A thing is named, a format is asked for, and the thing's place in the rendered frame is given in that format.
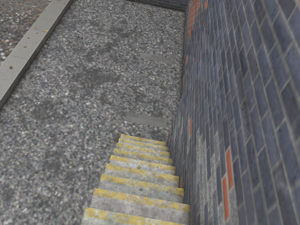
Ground stairs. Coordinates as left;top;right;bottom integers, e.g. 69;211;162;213
81;134;190;225

